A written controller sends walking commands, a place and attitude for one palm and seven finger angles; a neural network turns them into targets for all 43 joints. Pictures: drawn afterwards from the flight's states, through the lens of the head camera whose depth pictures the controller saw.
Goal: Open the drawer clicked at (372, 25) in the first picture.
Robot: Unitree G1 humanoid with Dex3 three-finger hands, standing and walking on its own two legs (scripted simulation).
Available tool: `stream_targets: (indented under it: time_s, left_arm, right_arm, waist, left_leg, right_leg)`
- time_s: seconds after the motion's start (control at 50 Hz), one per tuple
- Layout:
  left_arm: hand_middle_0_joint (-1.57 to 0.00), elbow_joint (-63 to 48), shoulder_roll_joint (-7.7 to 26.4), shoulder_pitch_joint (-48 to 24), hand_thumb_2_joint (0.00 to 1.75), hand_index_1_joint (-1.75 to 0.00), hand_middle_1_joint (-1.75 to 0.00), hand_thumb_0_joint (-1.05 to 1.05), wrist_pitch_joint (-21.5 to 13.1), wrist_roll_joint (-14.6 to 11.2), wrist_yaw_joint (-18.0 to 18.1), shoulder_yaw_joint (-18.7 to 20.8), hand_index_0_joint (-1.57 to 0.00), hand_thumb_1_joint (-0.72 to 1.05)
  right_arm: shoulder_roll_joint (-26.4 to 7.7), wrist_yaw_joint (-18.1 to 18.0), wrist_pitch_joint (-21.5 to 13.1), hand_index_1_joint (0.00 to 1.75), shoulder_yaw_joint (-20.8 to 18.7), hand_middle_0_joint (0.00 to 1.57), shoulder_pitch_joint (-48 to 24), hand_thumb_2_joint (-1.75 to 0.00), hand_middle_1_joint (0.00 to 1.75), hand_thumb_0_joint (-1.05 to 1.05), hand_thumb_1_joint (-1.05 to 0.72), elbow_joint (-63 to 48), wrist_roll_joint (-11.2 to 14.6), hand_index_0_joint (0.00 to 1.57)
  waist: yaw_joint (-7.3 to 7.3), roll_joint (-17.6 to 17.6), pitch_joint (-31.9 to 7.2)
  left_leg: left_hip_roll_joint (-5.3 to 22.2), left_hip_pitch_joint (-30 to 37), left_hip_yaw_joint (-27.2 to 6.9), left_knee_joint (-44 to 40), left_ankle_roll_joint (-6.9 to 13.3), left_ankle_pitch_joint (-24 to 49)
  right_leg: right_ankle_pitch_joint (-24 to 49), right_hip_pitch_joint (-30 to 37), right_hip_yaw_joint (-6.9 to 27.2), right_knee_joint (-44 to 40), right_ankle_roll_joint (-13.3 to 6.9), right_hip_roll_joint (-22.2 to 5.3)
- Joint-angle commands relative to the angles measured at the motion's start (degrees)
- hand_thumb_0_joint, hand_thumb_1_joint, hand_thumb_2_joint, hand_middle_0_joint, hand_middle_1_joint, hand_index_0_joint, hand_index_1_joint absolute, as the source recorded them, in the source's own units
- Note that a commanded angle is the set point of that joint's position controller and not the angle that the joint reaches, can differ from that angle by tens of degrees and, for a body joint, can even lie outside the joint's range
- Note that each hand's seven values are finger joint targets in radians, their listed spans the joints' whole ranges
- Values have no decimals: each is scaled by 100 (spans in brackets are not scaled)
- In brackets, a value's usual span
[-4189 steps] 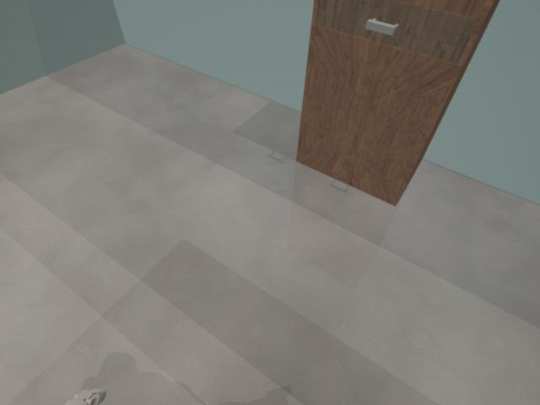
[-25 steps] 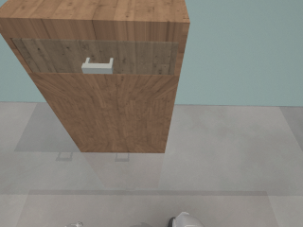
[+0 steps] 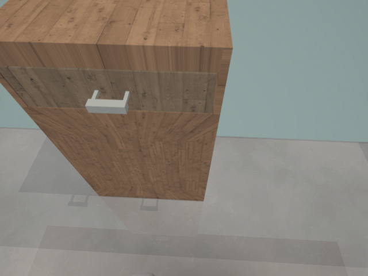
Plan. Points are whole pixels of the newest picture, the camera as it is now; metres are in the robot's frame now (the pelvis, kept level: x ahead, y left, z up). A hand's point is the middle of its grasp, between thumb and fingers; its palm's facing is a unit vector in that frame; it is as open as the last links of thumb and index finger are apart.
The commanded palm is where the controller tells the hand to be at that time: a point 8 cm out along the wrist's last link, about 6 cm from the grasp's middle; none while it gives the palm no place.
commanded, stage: come to a stop and stand still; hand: left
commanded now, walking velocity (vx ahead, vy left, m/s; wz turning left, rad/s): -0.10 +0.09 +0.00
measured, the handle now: (109, 100) +0.51 +0.23 +0.05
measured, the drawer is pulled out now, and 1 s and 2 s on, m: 0.00 0.00 0.00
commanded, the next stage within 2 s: look again from close up in 0.76 s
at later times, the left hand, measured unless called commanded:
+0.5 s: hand out of the picture +0.02 +0.24 -0.16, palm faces -0.01 -0.97 -0.24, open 7.4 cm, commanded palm none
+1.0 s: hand out of the picture +0.00 +0.22 -0.16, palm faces -0.07 -0.98 -0.20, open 7.4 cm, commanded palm none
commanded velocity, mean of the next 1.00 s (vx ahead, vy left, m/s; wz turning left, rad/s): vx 0.00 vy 0.02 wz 0.00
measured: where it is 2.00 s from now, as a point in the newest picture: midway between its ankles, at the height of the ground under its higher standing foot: outside the picture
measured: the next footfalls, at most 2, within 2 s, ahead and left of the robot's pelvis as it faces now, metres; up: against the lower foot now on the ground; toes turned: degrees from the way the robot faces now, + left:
left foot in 0.32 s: +0.01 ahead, +0.15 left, +0.00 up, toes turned +2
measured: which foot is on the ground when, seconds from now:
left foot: up 0.00-0.30, down 0.32-1.00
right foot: down 0.00-1.00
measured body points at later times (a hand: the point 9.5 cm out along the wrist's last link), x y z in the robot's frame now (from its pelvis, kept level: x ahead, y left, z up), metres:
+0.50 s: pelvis -0.02 +0.05 +0.00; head -0.02 +0.05 +0.45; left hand +0.03 +0.29 -0.15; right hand +0.04 -0.18 -0.15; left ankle -0.03 +0.15 -0.73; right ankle +0.00 -0.10 -0.73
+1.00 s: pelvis -0.02 +0.05 +0.01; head -0.01 +0.04 +0.46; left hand +0.00 +0.27 -0.14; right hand -0.04 -0.18 -0.15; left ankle -0.03 +0.15 -0.73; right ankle +0.00 -0.10 -0.73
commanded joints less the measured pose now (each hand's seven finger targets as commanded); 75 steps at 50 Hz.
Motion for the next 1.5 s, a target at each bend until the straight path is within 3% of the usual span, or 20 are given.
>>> stream_targets:
  time_s: [0.0, 0.04, 0.14, 0.18, 0.22, 0.24, 0.26, 0.28, 0.3, 0.32, 0.34, 0.36, 0.38, 0.46, 0.54, 0.84, 1.42, 1.44, 1.46, 1.48]
  left_arm:
    - [-20, -203, 921, 485, 90, -30, -30, 0, -42, 22, 120, 200, -20, 90]
    - [-20, -252, 813, 395, 90, -30, -30, 0, -69, -3, 156, 165, -20, 90]
    - [-20, -149, 941, 586, 90, -30, -30, 0, -112, 10, 161, 172, -20, 90]
    - [-20, -94, 962, 536, 90, -30, -30, 0, -117, 16, 141, 158, -20, 90]
    - [-20, -44, 934, 434, 90, -30, -30, 0, -115, -18, 134, 141, -20, 90]
    - [-20, -25, 887, 336, 90, -30, -30, 0, -103, -64, 124, 106, -20, 90]
    - [-20, -60, 665, 796, 90, -30, -30, 0, -261, -39, 345, -6, -20, 90]
    - [-20, -292, 874, 548, 90, -30, -30, 0, -235, -58, 313, -28, -20, 90]
    - [-20, -338, 645, 462, 90, -30, -30, 0, -199, -34, 296, -51, -20, 90]
    - [-20, -374, 510, 490, 90, -30, -30, 0, -222, -46, 268, -73, -20, 90]
    - [-20, -356, 543, 385, 90, -30, -30, 0, -149, -27, 233, -108, -20, 90]
    - [-20, -335, 480, 442, 90, -30, -30, 0, -94, -26, 206, -145, -20, 90]
    - [-20, -290, 428, 521, 90, -30, -30, 0, -48, -33, 182, -185, -20, 90]
    - [-20, -241, 430, 559, 90, -30, -30, 0, -36, -34, 99, -239, -20, 90]
    - [-20, -223, 401, 626, 90, -30, -30, 0, -49, -21, 72, -256, -20, 90]
    - [-20, 298, 376, 659, 90, -30, -30, 0, -157, -72, 71, -339, -20, 90]
    - [-20, 708, 120, 792, 90, -30, -30, 0, -231, -81, 88, -325, -20, 90]
    - [-20, 955, 347, 1335, 90, -30, -30, 0, -285, -50, 315, -285, -20, 90]
    - [-20, -7846, 1942, -3393, 89, -32, -32, 0, -1315, 682, 350, -519, -20, 88]
    - [-20, -6246, 1888, -683, 88, -33, -33, 0, -857, 846, 903, 33, -20, 85]
  right_arm:
    - [-483, -46, 119, 30, -177, 20, 159, -90, 30, 0, -90, -299, 42, 20]
    - [-440, 11, 109, 30, -114, 20, 7, -90, 30, 0, -90, -258, 32, 20]
    - [-438, 107, 53, 30, -13, 20, -139, -90, 30, 0, -90, -176, 41, 20]
    - [-462, 113, 11, 30, 10, 20, -41, -90, 30, 0, -90, -122, 53, 20]
    - [-464, 99, -47, 30, 23, 20, 275, -90, 30, 0, -90, 21, 49, 20]
    - [-523, 94, -88, 30, 21, 20, 483, -90, 30, 0, -90, 122, 41, 20]
    - [-859, 93, -245, 30, -86, 20, 325, -90, 30, 0, -90, -289, 48, 20]
    - [-591, 92, -230, 30, -17, 20, 422, -90, 30, 0, -90, -457, 11, 20]
    - [-623, 107, -243, 30, 46, 20, 495, -90, 30, 0, -90, -525, -34, 20]
    - [-702, 82, -245, 30, 54, 20, 556, -90, 30, 0, -90, -539, -71, 20]
    - [-686, 81, -271, 30, 69, 20, 535, -90, 30, 0, -90, -582, -58, 20]
    - [-737, 67, -281, 30, 91, 20, 470, -90, 30, 0, -90, -615, -51, 20]
    - [-786, 52, -280, 30, 110, 20, 387, -90, 30, 0, -90, -655, -33, 20]
    - [-808, 77, -303, 30, 146, 20, 538, -90, 30, 0, -90, -612, -27, 20]
    - [-807, 87, -348, 30, 147, 20, 665, -90, 30, 0, -90, -454, -51, 20]
    - [-629, 53, -420, 30, 267, 20, 1027, -90, 30, 0, -90, 327, -4, 20]
    - [-292, -17, -409, 30, 297, 20, 1102, -90, 30, 0, -90, 877, 7, 20]
    - [-562, 34, -406, 30, 201, 20, 422, -90, 30, 0, -90, 466, 67, 20]
    - [-1245, -281, -1249, 30, 315, 20, 508, -90, 30, 0, -90, -1551, 397, 20]
    - [-933, -546, -1762, 30, 187, 20, 51, -90, 30, 0, -90, -1263, 295, 20]
  waist:
    - [87, -1024, -876]
    - [52, -921, -965]
    - [165, -866, -1079]
    - [116, -1074, -991]
    - [-30, -942, -1008]
    - [-136, -767, -959]
    - [-26, 445, -2120]
    - [-130, 523, -2069]
    - [-111, 564, -1566]
    - [-109, 532, -1123]
    - [-94, 993, -753]
    - [-12, 1105, -521]
    - [53, 970, -276]
    - [47, 125, -45]
    - [54, 160, -106]
    - [-7, -23, -407]
    - [-27, -50, -381]
    - [230, -256, -219]
    - [-299, 1311, -3187]
    - [218, 1800, -2898]
  left_leg:
    - [-372, -994, -717, 2659, 84, -1152]
    - [-259, -1220, -639, 2469, -29, -781]
    - [-215, -695, -376, 853, -74, -470]
    - [-219, -433, -275, 152, -56, -281]
    - [-230, 182, -211, -970, -31, 437]
    - [-165, 705, -234, -1641, 15, 1157]
    - [47, 1060, 100, -1144, 21, 1329]
    - [41, 696, -114, -1143, 129, 961]
    - [299, 523, -168, -1323, 206, 938]
    - [397, 285, -378, -1121, 311, 1693]
    - [481, 154, -604, -1331, 345, 2466]
    - [611, 56, -709, -1562, 418, 2739]
    - [643, -168, -749, -1738, 495, 2231]
    - [401, -514, -759, -2147, 440, 188]
    - [384, -503, -815, -2453, 452, -339]
    - [317, 197, -457, -2205, 378, 832]
    - [301, 535, -235, -1991, 265, 1302]
    - [406, 127, -25, -842, 80, 1245]
    - [-330, 1614, -42, -1792, 366, 2041]
    - [-189, 1536, -22, -1610, 342, 2692]
  right_leg:
    - [5493, 1009, 1718, -1126, -1135, -1873]
    - [5124, 1332, 1338, -1134, -1025, -1605]
    - [4269, 1540, 1357, -1308, -962, -1570]
    - [3918, 1453, 1295, -1338, -873, -1486]
    - [3353, 1235, 1155, -1181, -626, -1279]
    - [2744, 874, 1033, -1056, -385, -1141]
    - [3872, 1381, 1202, -484, -214, -1006]
    - [2449, 1222, 1072, -395, -255, -906]
    - [1200, 705, 909, -449, -223, -689]
    - [1306, 381, 735, -337, -154, -489]
    - [1055, 212, 455, -145, -98, -366]
    - [442, 158, 284, -134, -12, -209]
    - [-27, 165, 252, -258, 42, -137]
    - [32, 234, 480, -592, 33, -189]
    - [132, 268, 508, -661, 31, -200]
    - [741, 414, 720, -1050, 51, -406]
    - [1167, 430, 811, -1307, -24, -416]
    - [2748, 450, 1002, -1259, 65, -789]
    - [2021, 1182, 1132, -695, -113, -78]
    - [1071, 824, 534, -334, -224, 48]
